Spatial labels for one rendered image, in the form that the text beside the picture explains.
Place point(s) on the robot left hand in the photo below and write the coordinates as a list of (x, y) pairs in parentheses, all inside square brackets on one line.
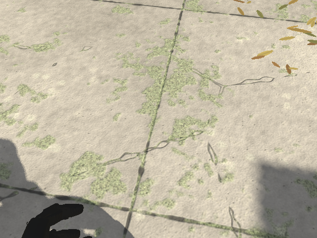
[(39, 226)]

